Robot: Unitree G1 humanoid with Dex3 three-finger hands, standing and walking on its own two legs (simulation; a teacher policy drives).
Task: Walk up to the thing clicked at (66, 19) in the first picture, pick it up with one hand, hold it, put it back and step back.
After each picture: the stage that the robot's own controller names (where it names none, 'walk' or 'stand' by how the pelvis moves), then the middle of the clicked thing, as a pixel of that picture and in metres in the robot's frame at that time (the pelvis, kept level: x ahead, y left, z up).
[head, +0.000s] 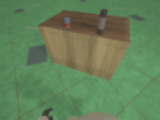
stand; (67, 22) +1.08 +0.38 +0.07
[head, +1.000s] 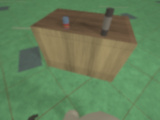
walk; (66, 23) +0.97 +0.32 +0.10
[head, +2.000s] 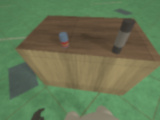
walk; (64, 40) +0.63 +0.25 +0.09
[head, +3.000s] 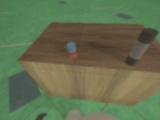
stand; (71, 50) +0.50 +0.20 +0.10
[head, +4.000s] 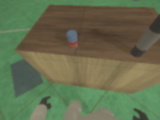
walk; (72, 39) +0.54 +0.19 +0.09
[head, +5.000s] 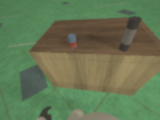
stand; (72, 41) +0.65 +0.22 +0.09
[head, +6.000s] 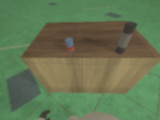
stand; (69, 45) +0.61 +0.23 +0.07
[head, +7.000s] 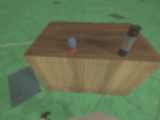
stand; (72, 45) +0.61 +0.21 +0.07
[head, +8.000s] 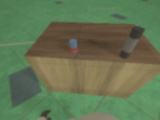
stand; (73, 46) +0.60 +0.20 +0.07
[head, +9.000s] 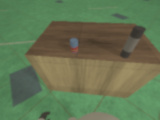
stand; (74, 45) +0.61 +0.19 +0.07
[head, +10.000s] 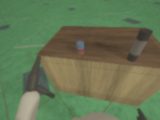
rise first; (80, 48) +0.61 +0.18 +0.07
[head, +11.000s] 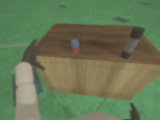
go down; (75, 46) +0.62 +0.17 +0.08
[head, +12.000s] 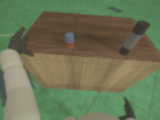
go down; (69, 41) +0.60 +0.17 +0.09
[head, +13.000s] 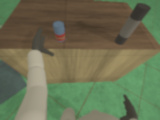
close in; (59, 32) +0.60 +0.20 +0.11
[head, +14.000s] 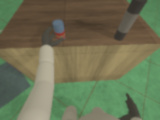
close; (59, 30) +0.62 +0.19 +0.13
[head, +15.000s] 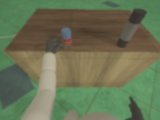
lift; (66, 37) +0.60 +0.18 +0.12
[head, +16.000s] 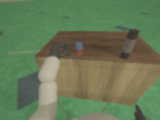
lift; (79, 49) +0.65 +0.17 +0.09
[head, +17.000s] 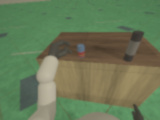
hold; (81, 50) +0.63 +0.16 +0.09
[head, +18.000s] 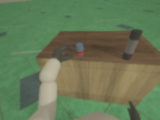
hold; (79, 49) +0.64 +0.16 +0.09
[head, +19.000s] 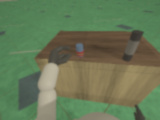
crouch; (79, 50) +0.63 +0.16 +0.09
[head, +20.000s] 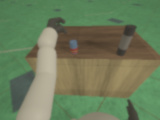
crouch; (73, 47) +0.64 +0.16 +0.09
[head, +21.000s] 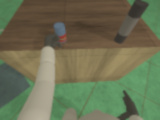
lower; (60, 33) +0.60 +0.18 +0.11
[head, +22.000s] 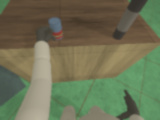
lower; (56, 29) +0.60 +0.18 +0.13
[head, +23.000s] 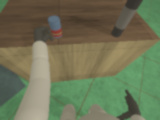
lower; (55, 27) +0.61 +0.18 +0.14
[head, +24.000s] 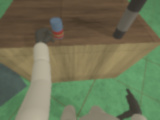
lower; (57, 28) +0.61 +0.18 +0.13
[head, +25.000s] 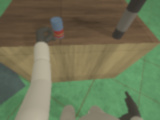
loosen; (57, 28) +0.61 +0.18 +0.13
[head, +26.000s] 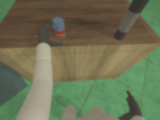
withdraw; (59, 28) +0.62 +0.18 +0.13
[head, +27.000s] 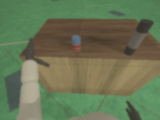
sink last; (76, 43) +0.59 +0.15 +0.11
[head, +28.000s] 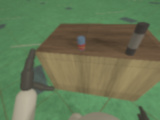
stand; (81, 43) +0.65 +0.18 +0.10
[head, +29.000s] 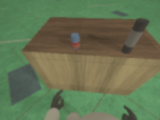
stand; (75, 41) +0.62 +0.18 +0.10
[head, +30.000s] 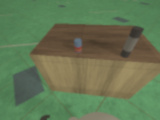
stand; (78, 45) +0.64 +0.17 +0.07
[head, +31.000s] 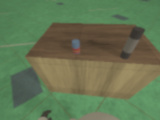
stand; (76, 46) +0.61 +0.18 +0.07
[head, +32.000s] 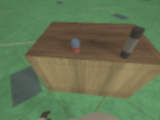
stand; (75, 46) +0.61 +0.18 +0.07
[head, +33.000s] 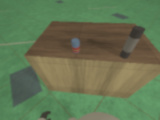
stand; (75, 45) +0.61 +0.18 +0.07
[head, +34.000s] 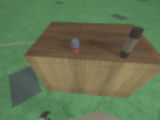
stand; (75, 46) +0.61 +0.18 +0.07
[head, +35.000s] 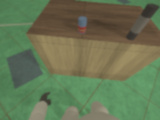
walk; (82, 25) +0.73 +0.12 +0.10
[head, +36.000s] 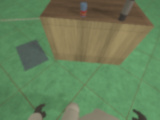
walk; (83, 9) +1.03 +0.21 +0.09
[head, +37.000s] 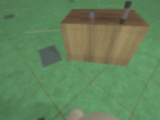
stand; (91, 17) +1.29 +0.16 +0.08
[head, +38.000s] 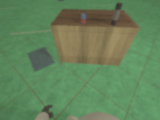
stand; (83, 18) +1.23 +0.19 +0.07
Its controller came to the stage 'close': yes
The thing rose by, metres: 0.00
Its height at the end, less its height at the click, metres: +0.00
